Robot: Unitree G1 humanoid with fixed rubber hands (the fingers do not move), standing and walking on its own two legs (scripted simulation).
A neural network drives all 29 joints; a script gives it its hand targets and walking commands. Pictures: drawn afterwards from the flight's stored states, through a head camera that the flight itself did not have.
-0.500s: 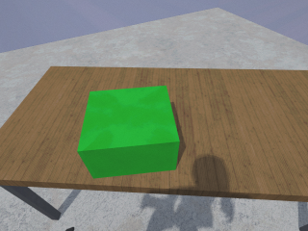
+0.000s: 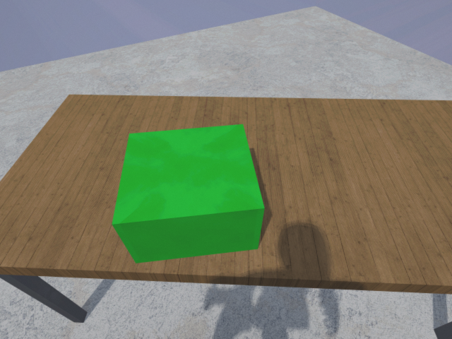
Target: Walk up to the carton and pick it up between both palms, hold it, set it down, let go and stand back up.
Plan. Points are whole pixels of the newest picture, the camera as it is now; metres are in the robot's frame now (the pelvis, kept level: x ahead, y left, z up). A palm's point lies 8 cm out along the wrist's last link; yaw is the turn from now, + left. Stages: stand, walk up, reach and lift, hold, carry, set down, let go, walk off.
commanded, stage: stand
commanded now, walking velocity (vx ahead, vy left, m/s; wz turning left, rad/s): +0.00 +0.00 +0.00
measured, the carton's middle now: (192, 190) +0.45 +0.08 -0.04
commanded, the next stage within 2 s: none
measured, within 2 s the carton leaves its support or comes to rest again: neither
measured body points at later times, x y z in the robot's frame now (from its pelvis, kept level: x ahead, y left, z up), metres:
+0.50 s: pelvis +0.00 +0.00 +0.00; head +0.01 -0.01 +0.45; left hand +0.06 +0.25 -0.13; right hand -0.02 -0.25 -0.15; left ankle -0.06 +0.10 -0.73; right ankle +0.01 -0.11 -0.73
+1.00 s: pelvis +0.00 +0.00 +0.00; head +0.01 -0.01 +0.45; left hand +0.05 +0.25 -0.14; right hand -0.03 -0.24 -0.16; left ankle -0.06 +0.10 -0.73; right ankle +0.01 -0.11 -0.73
